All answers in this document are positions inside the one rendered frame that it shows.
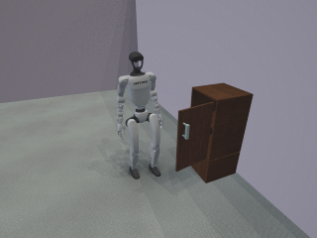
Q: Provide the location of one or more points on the left robot foot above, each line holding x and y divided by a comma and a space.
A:
154, 170

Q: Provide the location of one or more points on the robot head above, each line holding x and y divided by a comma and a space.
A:
135, 57

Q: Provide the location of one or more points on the robot right forearm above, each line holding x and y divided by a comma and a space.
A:
120, 111

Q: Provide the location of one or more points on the cupboard door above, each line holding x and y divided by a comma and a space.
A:
195, 148

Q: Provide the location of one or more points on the robot left hand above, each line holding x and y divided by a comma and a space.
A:
160, 120

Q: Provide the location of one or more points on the robot right hand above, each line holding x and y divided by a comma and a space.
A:
120, 129

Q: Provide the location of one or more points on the handle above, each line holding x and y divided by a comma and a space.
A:
186, 133

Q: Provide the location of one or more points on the right robot upper arm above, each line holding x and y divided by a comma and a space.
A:
122, 82

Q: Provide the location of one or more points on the left robot upper arm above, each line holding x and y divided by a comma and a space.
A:
152, 84

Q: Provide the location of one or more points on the robot left forearm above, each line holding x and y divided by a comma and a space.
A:
155, 102

